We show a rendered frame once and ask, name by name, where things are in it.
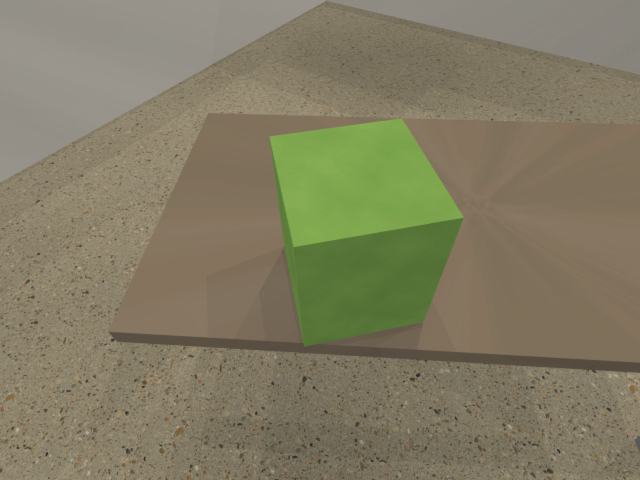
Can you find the carton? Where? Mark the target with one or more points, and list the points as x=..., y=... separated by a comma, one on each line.
x=367, y=226

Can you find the table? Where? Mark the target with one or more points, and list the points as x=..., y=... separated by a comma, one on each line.
x=544, y=271

